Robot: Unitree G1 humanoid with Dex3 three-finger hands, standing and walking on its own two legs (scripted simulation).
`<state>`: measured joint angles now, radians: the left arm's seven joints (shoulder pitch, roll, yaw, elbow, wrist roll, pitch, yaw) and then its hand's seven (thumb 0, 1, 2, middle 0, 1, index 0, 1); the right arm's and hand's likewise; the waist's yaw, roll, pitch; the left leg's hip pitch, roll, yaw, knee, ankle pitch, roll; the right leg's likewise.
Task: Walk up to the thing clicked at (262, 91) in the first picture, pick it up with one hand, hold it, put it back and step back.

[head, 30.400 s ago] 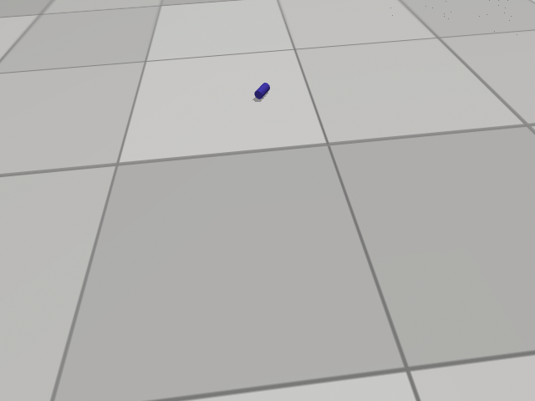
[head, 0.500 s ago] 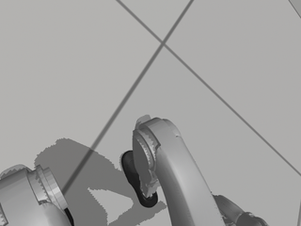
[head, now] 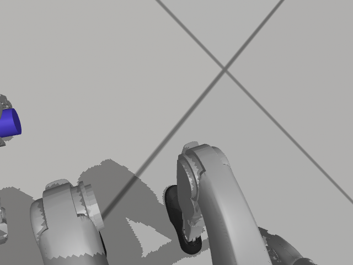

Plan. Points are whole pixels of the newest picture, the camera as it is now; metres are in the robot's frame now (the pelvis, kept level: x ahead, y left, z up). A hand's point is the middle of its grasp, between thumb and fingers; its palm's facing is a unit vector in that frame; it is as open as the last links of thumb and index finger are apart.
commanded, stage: settle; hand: left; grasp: from above
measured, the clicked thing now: out of the picture +0.45 +0.32 -0.24
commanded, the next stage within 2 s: lift in 0.38 s
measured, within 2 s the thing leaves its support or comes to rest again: neither
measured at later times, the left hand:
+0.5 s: hand out of the picture +0.43 +0.31 -0.14, palm faces -0.48 -0.07 -0.87, open 8.7 cm
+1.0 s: hand out of the picture +0.39 +0.32 -0.03, palm faces -0.48 -0.09 -0.87, open 8.7 cm
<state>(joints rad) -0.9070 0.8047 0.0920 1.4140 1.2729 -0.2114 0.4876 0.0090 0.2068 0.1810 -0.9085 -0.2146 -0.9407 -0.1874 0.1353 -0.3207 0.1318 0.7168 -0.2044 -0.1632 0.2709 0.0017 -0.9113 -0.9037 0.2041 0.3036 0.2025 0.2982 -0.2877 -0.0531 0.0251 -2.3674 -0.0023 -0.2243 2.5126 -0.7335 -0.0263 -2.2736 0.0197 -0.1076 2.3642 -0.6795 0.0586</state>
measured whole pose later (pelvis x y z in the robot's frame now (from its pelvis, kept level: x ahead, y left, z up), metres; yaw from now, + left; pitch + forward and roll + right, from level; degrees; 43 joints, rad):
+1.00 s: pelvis -0.01 +0.00 +0.10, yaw +7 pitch +35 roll -7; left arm -0.72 0.64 -0.01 1.00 1.11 -0.17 0.11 0.00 0.18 0.27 -0.89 -0.27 -0.90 -0.26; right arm 0.19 -0.27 0.00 0.66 -0.04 0.03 0.10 0.00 -0.91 -0.90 0.21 0.30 0.20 0.30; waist -0.16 0.04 -0.15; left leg -2.12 0.00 -0.11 2.16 -0.66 0.00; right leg -2.06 -0.02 -0.03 2.08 -0.64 0.05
